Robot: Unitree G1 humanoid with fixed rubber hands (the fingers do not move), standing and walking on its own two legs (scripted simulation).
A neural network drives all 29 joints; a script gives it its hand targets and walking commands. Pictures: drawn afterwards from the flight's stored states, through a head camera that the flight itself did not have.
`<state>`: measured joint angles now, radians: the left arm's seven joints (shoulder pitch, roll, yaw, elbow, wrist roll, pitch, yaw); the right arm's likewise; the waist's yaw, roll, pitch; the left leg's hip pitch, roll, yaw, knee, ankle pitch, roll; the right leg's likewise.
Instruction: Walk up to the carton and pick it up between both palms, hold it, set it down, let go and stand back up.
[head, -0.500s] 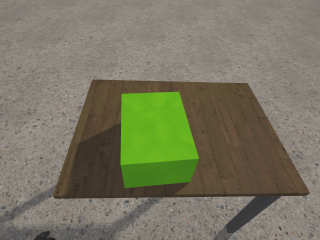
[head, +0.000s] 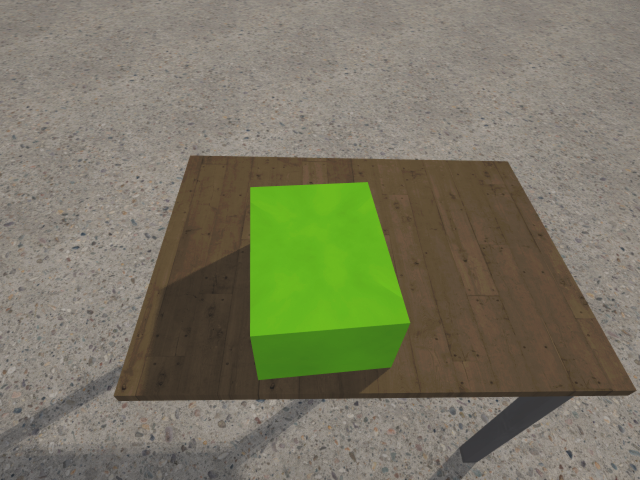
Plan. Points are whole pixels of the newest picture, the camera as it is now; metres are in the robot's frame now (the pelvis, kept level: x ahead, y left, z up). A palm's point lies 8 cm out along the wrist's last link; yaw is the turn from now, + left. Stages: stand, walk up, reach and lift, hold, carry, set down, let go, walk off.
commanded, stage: stand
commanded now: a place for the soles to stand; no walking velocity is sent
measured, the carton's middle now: (317, 273) +0.46 +0.01 -0.07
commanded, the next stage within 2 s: reach and lift in 0.30 s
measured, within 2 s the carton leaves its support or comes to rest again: neither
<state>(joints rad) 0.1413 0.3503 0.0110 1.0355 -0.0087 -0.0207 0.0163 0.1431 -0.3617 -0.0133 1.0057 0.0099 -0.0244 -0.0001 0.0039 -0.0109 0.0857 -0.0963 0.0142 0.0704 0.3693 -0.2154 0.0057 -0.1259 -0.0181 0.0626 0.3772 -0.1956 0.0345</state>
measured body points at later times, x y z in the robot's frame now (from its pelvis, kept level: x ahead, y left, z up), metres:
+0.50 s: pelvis -0.01 -0.01 -0.02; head +0.05 +0.00 +0.42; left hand +0.19 +0.27 -0.12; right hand +0.15 -0.30 -0.13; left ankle -0.01 +0.11 -0.75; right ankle +0.01 -0.14 -0.75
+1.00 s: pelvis +0.00 -0.03 +0.00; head +0.01 -0.02 +0.44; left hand +0.17 +0.24 -0.09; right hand +0.14 -0.27 -0.09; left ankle -0.01 +0.11 -0.75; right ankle +0.01 -0.14 -0.75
